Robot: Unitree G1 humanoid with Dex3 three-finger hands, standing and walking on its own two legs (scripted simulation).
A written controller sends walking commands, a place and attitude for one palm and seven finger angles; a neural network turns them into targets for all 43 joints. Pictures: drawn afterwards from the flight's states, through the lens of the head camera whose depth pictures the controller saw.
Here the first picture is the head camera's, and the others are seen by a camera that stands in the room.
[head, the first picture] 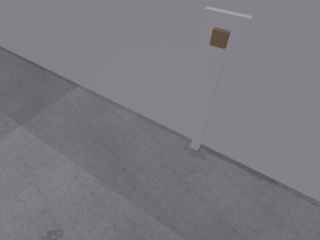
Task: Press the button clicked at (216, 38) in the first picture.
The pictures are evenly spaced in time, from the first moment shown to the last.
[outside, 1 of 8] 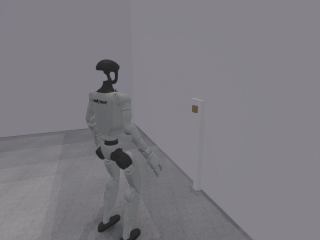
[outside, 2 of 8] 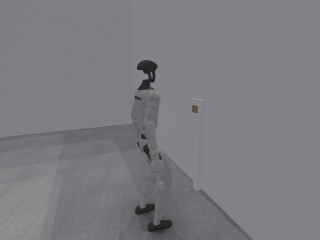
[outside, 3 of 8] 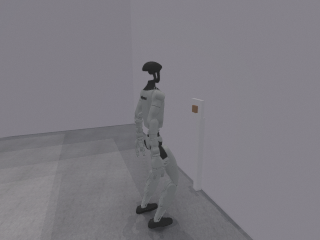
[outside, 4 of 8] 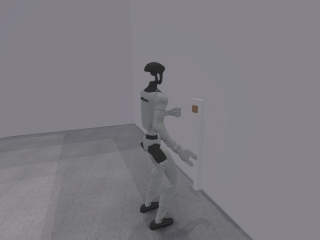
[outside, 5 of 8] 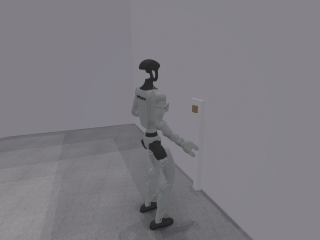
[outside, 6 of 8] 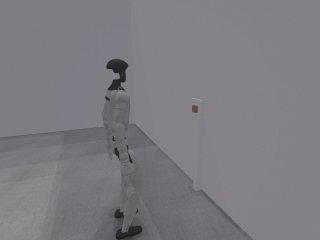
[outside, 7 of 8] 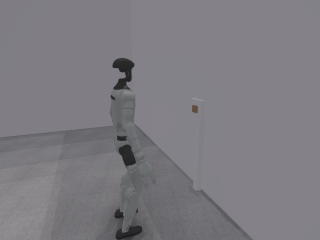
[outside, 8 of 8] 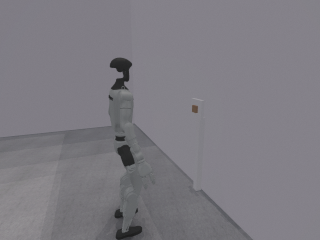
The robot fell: no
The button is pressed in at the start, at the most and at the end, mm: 0 10 0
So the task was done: yes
